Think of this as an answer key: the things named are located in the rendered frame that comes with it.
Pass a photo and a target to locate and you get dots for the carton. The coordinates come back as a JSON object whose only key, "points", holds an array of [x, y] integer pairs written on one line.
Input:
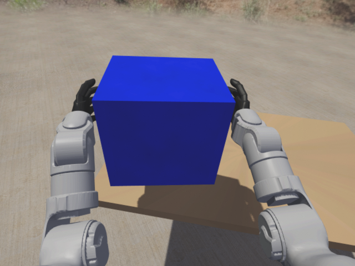
{"points": [[162, 120]]}

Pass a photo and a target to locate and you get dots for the right robot upper arm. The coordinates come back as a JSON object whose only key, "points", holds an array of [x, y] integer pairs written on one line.
{"points": [[294, 236]]}

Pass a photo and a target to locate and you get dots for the robot right hand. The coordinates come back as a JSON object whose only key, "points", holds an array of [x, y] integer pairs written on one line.
{"points": [[240, 96]]}

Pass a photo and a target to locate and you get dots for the left robot upper arm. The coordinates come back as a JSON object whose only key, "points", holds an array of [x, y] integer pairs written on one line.
{"points": [[75, 244]]}

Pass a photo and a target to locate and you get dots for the left robot forearm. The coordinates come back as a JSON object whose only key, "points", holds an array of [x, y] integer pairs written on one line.
{"points": [[72, 167]]}

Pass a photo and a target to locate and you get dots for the right robot forearm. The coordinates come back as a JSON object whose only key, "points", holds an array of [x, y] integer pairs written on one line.
{"points": [[275, 183]]}

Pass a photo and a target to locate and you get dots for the table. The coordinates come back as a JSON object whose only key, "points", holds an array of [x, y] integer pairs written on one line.
{"points": [[321, 153]]}

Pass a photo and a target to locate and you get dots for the robot left hand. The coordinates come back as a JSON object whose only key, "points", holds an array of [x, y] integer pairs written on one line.
{"points": [[83, 100]]}

